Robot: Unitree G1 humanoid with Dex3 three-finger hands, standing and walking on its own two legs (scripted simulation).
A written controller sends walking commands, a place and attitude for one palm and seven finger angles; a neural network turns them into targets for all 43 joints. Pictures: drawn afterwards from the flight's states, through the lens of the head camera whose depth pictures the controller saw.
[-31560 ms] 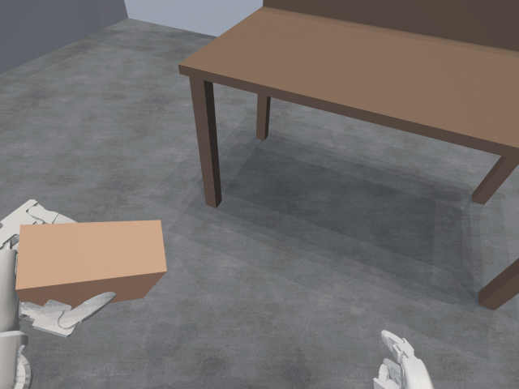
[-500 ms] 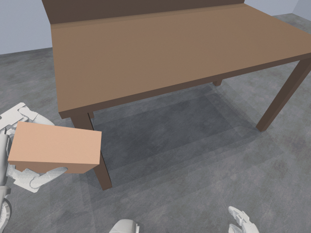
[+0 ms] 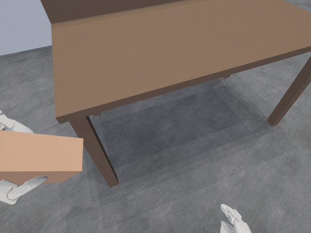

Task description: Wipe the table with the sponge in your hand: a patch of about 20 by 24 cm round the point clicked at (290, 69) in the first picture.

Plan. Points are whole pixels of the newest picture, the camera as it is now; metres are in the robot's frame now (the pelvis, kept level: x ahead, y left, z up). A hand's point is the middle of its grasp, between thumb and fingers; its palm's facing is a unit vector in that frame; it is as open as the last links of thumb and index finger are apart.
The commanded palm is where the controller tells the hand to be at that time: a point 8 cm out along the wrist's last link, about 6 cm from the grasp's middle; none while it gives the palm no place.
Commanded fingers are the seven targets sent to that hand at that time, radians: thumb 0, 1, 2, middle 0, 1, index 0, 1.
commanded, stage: look again from close up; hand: left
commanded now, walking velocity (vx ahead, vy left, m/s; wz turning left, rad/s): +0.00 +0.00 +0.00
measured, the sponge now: (48, 161) +0.22 +0.22 +0.14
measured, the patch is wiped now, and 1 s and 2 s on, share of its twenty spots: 0.00 0.00 0.00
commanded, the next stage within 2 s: shuffle to correct the standing spot in 0.24 s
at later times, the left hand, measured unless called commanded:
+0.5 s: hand (51, 124) +0.28 +0.22 +0.19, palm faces +0.43 -0.78 -0.45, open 10.3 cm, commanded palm +0.23 +0.25 +0.20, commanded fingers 0.00 0.10 1.30 -1.20 -1.60 -1.20 -1.60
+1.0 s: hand (96, 88) +0.40 +0.17 +0.18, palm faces +0.42 -0.80 -0.43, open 10.3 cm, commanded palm +0.34 +0.19 +0.20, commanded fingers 0.00 0.10 1.30 -1.20 -1.60 -1.20 -1.60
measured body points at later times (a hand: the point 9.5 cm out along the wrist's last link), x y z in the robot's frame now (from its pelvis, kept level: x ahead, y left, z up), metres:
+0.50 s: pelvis +0.07 -0.03 +0.01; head +0.09 -0.04 +0.46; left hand +0.25 +0.26 +0.21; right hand +0.26 -0.27 -0.07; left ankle +0.05 +0.11 -0.72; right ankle +0.06 -0.09 -0.72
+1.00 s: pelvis +0.18 -0.09 +0.02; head +0.23 -0.09 +0.46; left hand +0.37 +0.21 +0.20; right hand +0.34 -0.32 -0.09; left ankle +0.26 +0.06 -0.66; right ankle +0.13 -0.12 -0.72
